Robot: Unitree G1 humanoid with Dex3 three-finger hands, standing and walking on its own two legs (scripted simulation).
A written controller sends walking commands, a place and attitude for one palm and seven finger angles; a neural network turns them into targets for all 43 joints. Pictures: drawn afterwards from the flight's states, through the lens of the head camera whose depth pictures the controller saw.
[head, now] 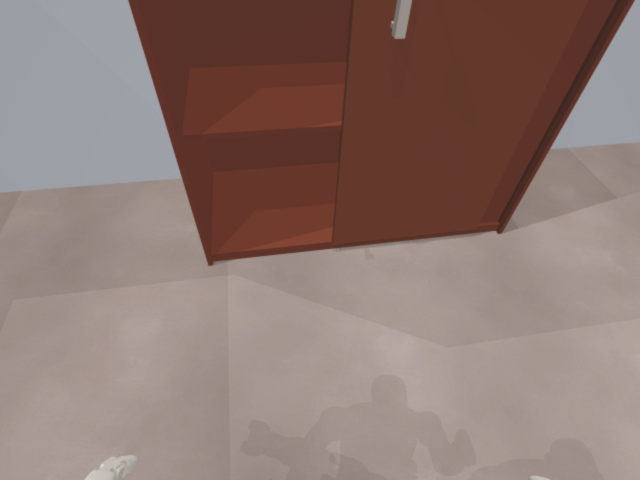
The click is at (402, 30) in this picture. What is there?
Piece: wardrobe's sliding door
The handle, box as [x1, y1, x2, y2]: [390, 0, 411, 38]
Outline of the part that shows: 411,0 397,0 394,20 391,21 390,26 392,28 392,35 394,38 404,38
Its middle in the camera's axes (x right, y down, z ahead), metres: +0.19 -0.59 +0.87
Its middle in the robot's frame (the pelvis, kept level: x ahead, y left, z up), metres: +1.08 -0.11 +0.22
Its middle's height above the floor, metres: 0.99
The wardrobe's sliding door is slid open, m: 0.48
